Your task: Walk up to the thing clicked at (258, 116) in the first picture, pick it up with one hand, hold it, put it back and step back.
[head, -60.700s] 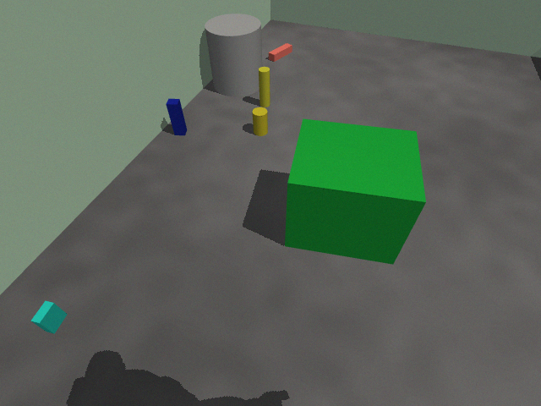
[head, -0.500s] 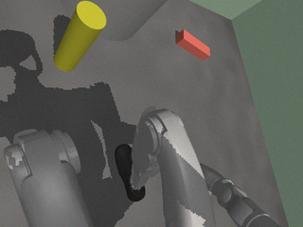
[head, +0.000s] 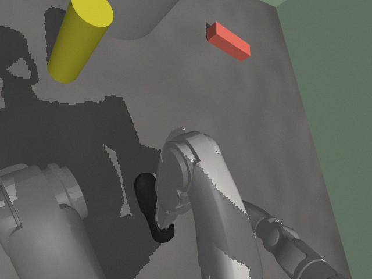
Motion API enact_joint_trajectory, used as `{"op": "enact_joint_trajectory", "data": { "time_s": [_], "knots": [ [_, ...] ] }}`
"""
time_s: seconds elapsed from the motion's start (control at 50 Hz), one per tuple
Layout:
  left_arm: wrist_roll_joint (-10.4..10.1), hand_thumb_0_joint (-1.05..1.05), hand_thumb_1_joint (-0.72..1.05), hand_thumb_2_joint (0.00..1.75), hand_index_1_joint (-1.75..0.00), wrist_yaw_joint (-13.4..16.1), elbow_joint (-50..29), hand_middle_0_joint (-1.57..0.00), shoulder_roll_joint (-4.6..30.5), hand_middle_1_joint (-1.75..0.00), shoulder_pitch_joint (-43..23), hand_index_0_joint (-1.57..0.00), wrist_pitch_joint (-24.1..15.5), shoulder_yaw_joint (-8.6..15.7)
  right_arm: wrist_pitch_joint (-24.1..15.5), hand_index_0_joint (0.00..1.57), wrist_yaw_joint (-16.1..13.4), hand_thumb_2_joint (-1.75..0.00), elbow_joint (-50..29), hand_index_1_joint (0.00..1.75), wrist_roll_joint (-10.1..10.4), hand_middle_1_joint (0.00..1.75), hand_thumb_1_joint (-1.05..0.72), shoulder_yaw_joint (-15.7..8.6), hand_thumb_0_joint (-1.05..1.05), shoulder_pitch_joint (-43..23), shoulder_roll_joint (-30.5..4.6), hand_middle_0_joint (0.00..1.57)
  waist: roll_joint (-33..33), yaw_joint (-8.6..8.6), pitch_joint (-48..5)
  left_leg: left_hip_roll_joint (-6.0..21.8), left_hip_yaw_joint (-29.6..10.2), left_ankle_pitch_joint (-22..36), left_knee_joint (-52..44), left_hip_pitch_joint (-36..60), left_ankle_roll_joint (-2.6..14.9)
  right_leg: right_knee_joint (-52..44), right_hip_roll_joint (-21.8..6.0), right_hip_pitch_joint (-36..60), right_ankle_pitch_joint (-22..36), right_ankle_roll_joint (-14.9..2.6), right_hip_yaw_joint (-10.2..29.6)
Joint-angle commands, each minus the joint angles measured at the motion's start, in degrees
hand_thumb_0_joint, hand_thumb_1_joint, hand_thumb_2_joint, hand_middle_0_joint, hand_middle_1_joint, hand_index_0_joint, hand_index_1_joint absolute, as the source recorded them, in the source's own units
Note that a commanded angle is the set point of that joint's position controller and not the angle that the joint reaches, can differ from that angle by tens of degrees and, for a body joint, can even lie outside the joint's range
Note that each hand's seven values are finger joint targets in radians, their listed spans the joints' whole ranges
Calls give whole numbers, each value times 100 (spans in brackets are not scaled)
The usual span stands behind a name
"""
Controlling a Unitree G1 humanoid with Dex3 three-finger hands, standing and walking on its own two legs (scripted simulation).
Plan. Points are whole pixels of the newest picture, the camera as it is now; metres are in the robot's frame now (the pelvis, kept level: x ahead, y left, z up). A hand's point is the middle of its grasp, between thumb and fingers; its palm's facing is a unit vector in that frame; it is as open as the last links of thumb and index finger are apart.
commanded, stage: close in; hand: left
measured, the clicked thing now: out of the picture +0.46 +0.35 -0.21
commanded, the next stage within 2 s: close in 0.10 s
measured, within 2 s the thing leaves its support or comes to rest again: leaves its support in 1.02 s
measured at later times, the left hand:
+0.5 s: hand out of the picture +0.44 +0.35 -0.17, palm faces +0.59 -0.81 -0.01, open 12.5 cm
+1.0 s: hand out of the picture +0.46 +0.36 -0.17, palm faces +0.59 -0.80 +0.00, open 11.9 cm
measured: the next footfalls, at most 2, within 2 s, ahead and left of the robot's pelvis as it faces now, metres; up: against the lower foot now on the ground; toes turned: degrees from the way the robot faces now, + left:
none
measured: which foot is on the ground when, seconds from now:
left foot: down 0.00-1.00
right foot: down 0.00-1.00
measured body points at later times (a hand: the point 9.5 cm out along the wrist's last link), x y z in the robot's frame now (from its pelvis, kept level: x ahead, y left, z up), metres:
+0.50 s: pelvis +0.00 +0.00 +0.00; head +0.24 +0.20 +0.32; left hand +0.41 +0.39 -0.17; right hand +0.16 -0.25 -0.02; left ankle +0.08 +0.12 -0.25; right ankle +0.16 -0.14 -0.25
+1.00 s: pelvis +0.00 +0.00 +0.00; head +0.25 +0.20 +0.32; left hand +0.42 +0.40 -0.17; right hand +0.16 -0.25 -0.02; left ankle +0.08 +0.12 -0.25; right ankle +0.16 -0.14 -0.25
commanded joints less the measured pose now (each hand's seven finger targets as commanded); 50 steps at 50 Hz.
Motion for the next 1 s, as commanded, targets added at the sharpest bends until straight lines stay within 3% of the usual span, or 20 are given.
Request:
{"op": "enact_joint_trajectory", "data": {
  "time_s": [0.0,0.1,0.18,0.2,0.24,0.34,0.44,0.52,0.56,0.7,0.92,0.98],
  "knots": [
    [-20,0,-43,24,-15,64,-975,-5,1384,-16,-1213,-7,-441,-25,89,20,-109,-90,80,30,-56,30,-90,-751,0,226,-2129,20,3618,-725,-3375,475,464,1069,-2109,2371,-263,-648,100,1538,882,-353,-811],
    [13,0,-38,25,-16,23,-779,-6,1091,-17,-1206,-7,-355,-325,80,20,-98,-90,118,30,-32,30,-90,-763,0,233,-2118,20,3461,-806,-3236,468,400,878,-2170,2250,-249,-662,102,1377,766,-366,-879],
    [-73,0,-41,24,-15,2,-746,-5,1010,-16,-1158,-7,-326,-324,71,20,-85,-90,118,30,-5,30,-90,-764,0,198,-2097,20,3279,-751,-3273,455,417,930,-2108,2166,-223,-679,114,1416,840,-361,-872],
    [-97,0,-35,25,-14,29,-743,-8,1017,-13,-1095,-7,-322,-259,73,20,-82,-90,90,30,9,30,-89,-779,0,204,-2106,20,3287,-711,-3257,446,420,914,-2130,2159,-224,-691,108,1434,809,-369,-873],
    [-106,0,-19,36,-28,66,-725,-23,1124,-27,-1044,-23,-324,-180,71,20,-84,-90,75,30,24,30,-87,-775,0,169,-2116,20,3380,-631,-3196,467,391,917,-2204,2185,-250,-648,99,1391,785,-385,-886],
    [-5,0,11,51,-42,166,-818,-39,1317,-42,-1218,-39,-388,-138,99,20,-92,-89,41,30,7,30,-86,-751,0,112,-2111,20,3539,-673,-3143,498,376,916,-2225,2247,-278,-614,91,1327,769,-392,-884],
    [67,0,27,60,-50,153,-965,-50,1435,-50,-1378,-49,-417,-189,88,20,-101,-89,74,30,-24,30,-86,-750,0,125,-2128,20,3634,-758,-3219,511,398,971,-2175,2307,-263,-650,95,1396,819,-389,-842],
    [-26,0,33,71,-63,132,-800,-62,1286,-63,-1428,-61,-351,-178,94,20,-105,-89,81,30,3,30,-86,-780,0,166,-2184,20,3517,-820,-3161,519,335,854,-2235,2313,-264,-678,68,1286,734,-376,-874],
    [-29,0,28,77,-74,129,-776,-72,1308,-73,-1457,-72,-328,-195,97,20,-107,-90,63,30,17,30,-87,-761,0,166,-2170,20,3522,-803,-3113,519,307,855,-2268,2310,-263,-664,58,1261,718,-383,-877],
    [-5,0,32,97,-99,73,-797,-95,1345,-98,-1537,-96,-309,-273,98,20,-109,-89,86,30,2,30,-87,-731,0,207,-2124,20,3491,-825,-3254,501,384,901,-2193,2237,-230,-707,88,1432,791,-377,-853],
    [0,0,31,123,-129,-36,-1183,-112,1497,-127,-1744,-113,-237,-233,140,20,-124,-90,61,30,21,30,-90,-756,0,248,-2183,20,3877,-833,-3389,547,336,1351,-2245,2615,-321,-639,54,1401,1051,-392,-865],
    [-37,0,25,126,-133,-127,-1552,-115,1635,-132,-1764,-116,-201,-81,155,20,-135,-90,73,30,18,30,-89,-797,0,319,-2165,20,4007,-723,-3688,537,422,1544,-2180,2806,-326,-656,64,1536,1154,-398,-822]
  ]
}}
